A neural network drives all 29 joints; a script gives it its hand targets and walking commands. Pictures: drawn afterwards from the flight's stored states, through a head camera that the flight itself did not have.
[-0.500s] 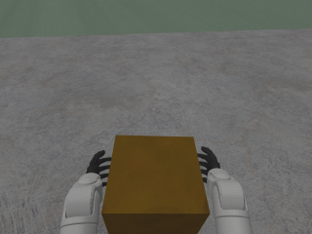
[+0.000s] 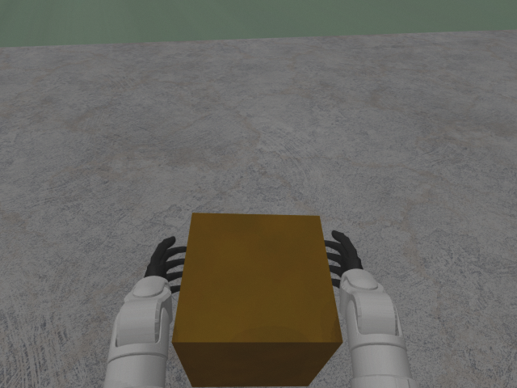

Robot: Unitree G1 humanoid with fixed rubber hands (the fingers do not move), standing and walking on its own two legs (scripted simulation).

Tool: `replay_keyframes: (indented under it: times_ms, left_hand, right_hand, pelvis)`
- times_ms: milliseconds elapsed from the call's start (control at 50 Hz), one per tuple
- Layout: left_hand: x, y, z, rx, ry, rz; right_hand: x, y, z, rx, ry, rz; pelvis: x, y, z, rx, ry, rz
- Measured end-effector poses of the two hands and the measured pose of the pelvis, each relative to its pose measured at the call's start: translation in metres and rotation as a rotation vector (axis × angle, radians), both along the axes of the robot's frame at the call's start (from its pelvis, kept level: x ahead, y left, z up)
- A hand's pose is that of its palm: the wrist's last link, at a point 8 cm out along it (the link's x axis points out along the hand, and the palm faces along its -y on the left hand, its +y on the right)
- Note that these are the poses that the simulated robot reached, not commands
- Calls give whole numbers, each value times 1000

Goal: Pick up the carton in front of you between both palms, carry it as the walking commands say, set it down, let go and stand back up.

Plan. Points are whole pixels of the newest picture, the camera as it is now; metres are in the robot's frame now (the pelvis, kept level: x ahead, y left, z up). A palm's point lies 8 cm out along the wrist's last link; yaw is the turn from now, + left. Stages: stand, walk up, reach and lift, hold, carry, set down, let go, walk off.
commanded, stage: carry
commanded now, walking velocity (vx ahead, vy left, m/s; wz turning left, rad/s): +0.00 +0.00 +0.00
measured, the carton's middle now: (253, 304) +0.30 +0.00 -0.03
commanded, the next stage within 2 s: none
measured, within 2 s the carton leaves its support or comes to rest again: neither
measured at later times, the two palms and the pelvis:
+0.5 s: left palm (149, 289) +0.29 +0.16 +0.04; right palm (343, 280) +0.29 -0.14 +0.05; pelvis +0.00 +0.01 +0.00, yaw +0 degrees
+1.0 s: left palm (166, 250) +0.35 +0.14 +0.05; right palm (344, 247) +0.36 -0.16 +0.05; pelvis +0.06 -0.01 +0.01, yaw +1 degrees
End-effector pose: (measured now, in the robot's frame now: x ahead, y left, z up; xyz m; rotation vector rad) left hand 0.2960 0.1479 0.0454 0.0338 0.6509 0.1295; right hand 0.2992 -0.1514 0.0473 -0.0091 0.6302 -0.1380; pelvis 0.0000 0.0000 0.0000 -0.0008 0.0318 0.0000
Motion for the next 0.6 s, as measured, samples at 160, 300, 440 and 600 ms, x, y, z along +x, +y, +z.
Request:
replay_keyframes:
  times_ms: [160, 300, 440, 600]
  left_hand:
    - [-3, 5, -3, 0, 17, 2]
    - [-3, 8, -1, -5, 7, 5]
    - [-5, 11, -3, -3, 13, 3]
    - [-5, 13, -2, -3, 10, 3]
  right_hand:
    - [-2, 5, -3, -3, 17, 5]
    - [-2, 8, 0, -1, 7, 3]
    - [-4, 11, -2, -3, 13, 4]
    - [-5, 13, -1, -2, 10, 3]
  pelvis:
    - [-1, 4, 0, -1, -6, 1]
    - [-2, 7, 0, -1, -5, 1]
    - [-3, 10, 0, -2, -7, 1]
    - [-4, 12, 0, -2, -8, 1]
